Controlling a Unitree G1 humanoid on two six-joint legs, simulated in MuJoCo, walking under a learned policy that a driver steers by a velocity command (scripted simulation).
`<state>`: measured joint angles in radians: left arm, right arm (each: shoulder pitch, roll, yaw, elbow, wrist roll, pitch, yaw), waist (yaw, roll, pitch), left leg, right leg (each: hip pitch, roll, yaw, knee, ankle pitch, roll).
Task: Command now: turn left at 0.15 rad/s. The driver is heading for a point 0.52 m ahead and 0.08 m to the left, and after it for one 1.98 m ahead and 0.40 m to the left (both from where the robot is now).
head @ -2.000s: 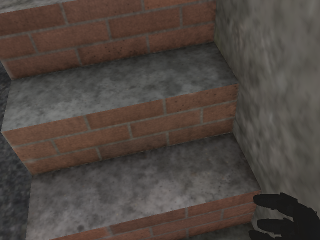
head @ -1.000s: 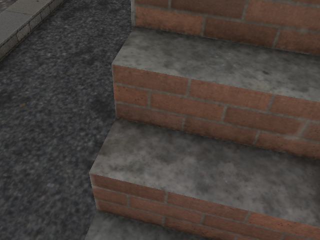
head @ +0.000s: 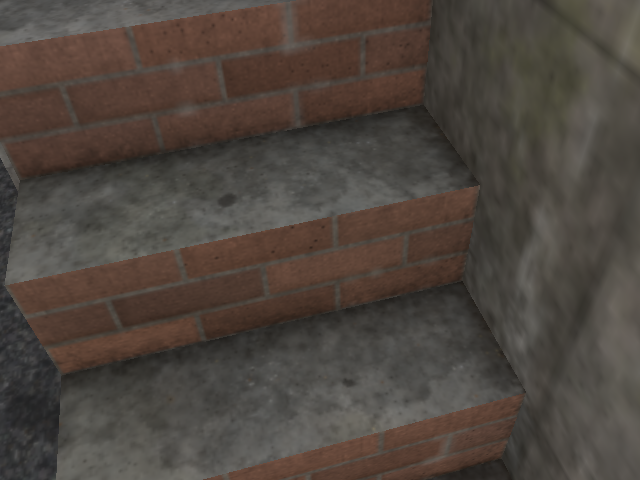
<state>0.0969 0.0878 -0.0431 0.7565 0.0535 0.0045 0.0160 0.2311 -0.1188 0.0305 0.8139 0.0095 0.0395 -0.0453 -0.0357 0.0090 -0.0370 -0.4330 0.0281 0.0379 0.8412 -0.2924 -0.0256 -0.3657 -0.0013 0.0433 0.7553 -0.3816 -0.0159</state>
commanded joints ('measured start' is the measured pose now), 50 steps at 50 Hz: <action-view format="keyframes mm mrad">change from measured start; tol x32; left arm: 1 38 220 64 4 -55 -24 16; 50 447 236 71 119 2 -34 2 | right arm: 1 -150 -160 -55 -81 -14 -43 34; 46 -223 -266 -77 -221 22 -64 58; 50 190 48 -44 -74 61 -66 113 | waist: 1 42 -165 28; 46 198 269 -3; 50 9 -127 -132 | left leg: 1 11 3 -15 -420 150 51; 3 184 51 -101 -324 466 97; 24 -95 20 -85 74 -166 29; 30 307 263 -721 -585 -399 316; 45 -147 135 -182 -618 2 215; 47 -67 83 -97 -341 -64 127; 50 -231 -98 -261 899 -262 -100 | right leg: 1 215 -142 101 -198 551 -133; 25 53 -287 54 -242 265 -148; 34 -362 30 75 1058 -5 95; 38 -525 -30 103 1114 -49 93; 47 199 -65 -126 -139 247 -73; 50 295 -367 362 -233 1129 -45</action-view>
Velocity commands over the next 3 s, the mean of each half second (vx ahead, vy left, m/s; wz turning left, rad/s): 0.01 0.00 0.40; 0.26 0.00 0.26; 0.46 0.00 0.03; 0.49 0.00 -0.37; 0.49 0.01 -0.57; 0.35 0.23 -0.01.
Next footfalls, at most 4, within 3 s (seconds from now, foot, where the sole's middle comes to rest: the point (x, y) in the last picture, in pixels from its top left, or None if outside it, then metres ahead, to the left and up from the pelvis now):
0.02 left None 0.05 0.15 -0.75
0.96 right None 0.14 -0.22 -0.75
1.50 left None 0.05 0.16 -0.75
1.86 right None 0.07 -0.08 -0.74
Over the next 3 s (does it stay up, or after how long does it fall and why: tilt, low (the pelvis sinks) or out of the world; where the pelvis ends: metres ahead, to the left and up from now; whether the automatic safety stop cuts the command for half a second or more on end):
stays up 0.07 -0.01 0.02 its command is cut before an obstacle after 2.5 s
